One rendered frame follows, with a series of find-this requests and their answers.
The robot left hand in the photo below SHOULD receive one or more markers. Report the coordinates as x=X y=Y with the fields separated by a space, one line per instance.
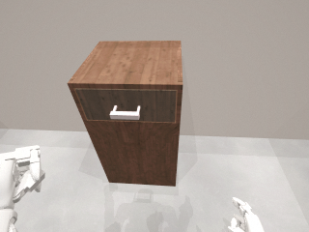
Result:
x=26 y=163

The cabinet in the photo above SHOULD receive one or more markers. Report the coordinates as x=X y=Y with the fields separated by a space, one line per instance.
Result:
x=134 y=152

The drawer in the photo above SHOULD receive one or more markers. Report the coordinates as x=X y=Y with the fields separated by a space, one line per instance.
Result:
x=156 y=105

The handle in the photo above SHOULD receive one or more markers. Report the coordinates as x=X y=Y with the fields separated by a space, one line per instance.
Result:
x=125 y=115

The robot right hand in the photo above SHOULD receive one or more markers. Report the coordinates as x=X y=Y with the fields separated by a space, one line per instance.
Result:
x=249 y=222

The left robot forearm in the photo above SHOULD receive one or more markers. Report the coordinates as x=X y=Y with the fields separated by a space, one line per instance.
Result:
x=8 y=217

